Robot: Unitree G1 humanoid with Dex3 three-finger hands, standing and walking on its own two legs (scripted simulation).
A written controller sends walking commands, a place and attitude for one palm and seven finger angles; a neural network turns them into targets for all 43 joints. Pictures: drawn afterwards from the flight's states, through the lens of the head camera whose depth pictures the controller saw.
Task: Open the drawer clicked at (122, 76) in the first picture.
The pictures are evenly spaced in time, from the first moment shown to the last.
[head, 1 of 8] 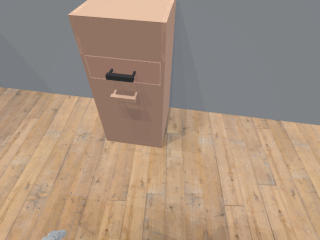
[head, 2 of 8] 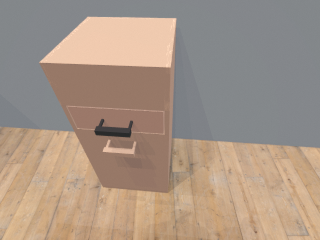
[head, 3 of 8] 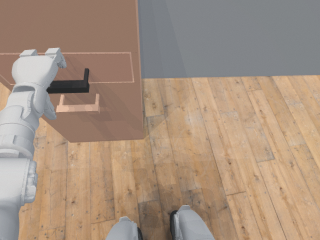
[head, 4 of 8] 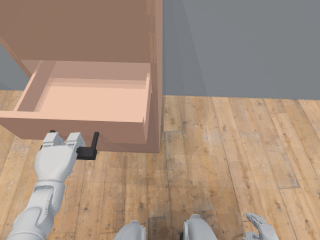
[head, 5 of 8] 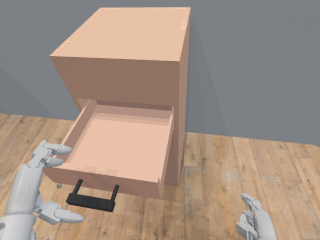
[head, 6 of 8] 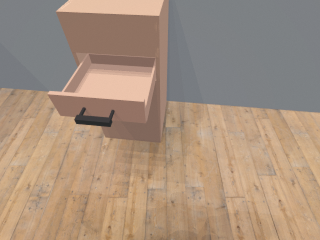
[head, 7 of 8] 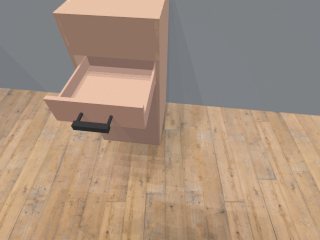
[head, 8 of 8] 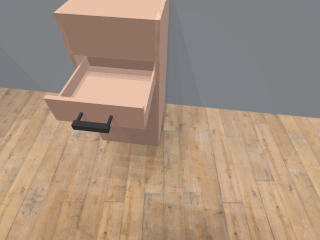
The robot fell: no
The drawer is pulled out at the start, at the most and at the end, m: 0.00 0.30 0.30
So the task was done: yes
